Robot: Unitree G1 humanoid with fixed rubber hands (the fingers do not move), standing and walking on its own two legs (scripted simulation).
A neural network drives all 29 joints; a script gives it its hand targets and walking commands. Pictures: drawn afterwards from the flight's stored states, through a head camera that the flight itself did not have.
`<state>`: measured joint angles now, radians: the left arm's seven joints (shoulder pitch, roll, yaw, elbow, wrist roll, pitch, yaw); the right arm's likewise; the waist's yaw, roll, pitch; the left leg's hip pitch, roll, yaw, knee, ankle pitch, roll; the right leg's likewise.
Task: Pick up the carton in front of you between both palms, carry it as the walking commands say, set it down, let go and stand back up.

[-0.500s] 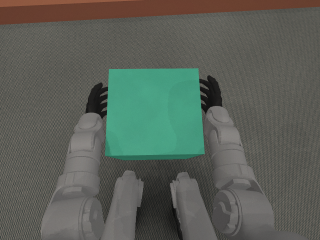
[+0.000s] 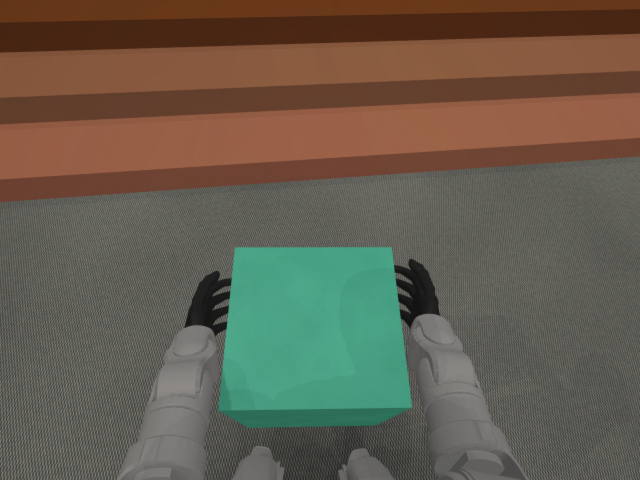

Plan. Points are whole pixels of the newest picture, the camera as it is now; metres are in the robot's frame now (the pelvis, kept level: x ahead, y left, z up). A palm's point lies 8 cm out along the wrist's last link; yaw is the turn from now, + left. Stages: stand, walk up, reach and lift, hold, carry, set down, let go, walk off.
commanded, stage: reach and lift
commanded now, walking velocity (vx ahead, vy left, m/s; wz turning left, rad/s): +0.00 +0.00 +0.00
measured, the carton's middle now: (312, 346) +0.34 +0.01 -0.11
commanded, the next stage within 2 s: hold in 1.50 s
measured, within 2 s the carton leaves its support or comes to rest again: neither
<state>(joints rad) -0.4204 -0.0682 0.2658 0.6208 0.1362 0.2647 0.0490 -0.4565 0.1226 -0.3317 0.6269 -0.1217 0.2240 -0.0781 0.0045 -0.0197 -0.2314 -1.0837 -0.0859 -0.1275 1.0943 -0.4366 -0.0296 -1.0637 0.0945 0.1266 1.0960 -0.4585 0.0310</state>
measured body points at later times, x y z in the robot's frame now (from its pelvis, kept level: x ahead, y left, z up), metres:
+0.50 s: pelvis +0.03 +0.00 +0.09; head +0.00 +0.01 +0.54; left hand +0.32 +0.15 +0.09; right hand +0.33 -0.15 +0.11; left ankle +0.04 +0.13 -0.65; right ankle +0.03 -0.13 -0.65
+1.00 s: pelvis +0.02 +0.00 +0.09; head -0.01 +0.00 +0.54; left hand +0.32 +0.15 +0.11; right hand +0.33 -0.15 +0.12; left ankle +0.04 +0.13 -0.65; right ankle +0.03 -0.13 -0.65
